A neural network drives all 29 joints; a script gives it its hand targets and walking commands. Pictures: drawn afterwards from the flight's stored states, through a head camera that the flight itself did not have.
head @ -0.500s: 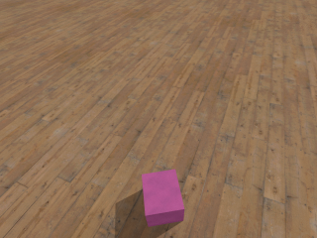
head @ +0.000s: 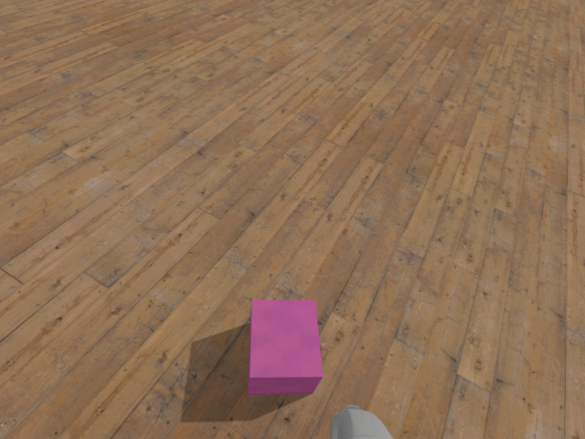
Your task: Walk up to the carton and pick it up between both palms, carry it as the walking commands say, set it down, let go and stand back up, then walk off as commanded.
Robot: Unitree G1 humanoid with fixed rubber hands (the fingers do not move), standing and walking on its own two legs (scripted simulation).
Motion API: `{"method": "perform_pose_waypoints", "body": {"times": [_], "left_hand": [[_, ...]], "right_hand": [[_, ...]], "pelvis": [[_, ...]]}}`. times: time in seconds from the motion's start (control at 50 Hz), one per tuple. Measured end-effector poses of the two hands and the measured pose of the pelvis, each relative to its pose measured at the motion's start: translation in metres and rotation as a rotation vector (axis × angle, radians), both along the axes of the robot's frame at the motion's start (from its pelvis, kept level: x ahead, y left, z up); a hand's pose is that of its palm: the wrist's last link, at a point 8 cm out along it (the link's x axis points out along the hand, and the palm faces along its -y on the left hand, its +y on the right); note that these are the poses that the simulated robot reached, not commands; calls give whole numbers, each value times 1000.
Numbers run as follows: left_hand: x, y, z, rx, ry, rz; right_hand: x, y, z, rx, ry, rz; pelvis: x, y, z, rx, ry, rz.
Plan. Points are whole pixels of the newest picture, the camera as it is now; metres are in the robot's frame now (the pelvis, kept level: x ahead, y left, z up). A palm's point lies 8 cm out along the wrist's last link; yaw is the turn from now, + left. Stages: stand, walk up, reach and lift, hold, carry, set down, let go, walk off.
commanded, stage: walk up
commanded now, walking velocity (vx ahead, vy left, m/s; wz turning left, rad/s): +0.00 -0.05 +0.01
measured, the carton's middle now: (282, 346) +0.50 -0.06 -0.70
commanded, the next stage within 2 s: none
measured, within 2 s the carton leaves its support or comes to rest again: neither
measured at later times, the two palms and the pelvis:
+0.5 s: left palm out of the picture +0.11 +0.19 -0.16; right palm out of the picture +0.03 -0.25 -0.16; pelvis +0.05 -0.03 -0.02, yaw -2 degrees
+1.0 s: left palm out of the picture +0.01 +0.15 -0.15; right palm out of the picture -0.02 -0.28 -0.17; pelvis +0.00 -0.06 -0.01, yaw -2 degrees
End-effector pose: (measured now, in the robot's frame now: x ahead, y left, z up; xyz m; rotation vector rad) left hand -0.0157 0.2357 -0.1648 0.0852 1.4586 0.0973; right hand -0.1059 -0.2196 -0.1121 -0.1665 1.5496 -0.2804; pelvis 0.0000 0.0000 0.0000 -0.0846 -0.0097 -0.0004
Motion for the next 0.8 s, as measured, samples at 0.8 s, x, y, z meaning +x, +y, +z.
{"method": "perform_pose_waypoints", "body": {"times": [0.8], "left_hand": [[63,-45,19,164,-137,-42]], "right_hand": [[132,-59,-63,87,-213,48]], "pelvis": [[9,-48,-20,97,0,-36]]}}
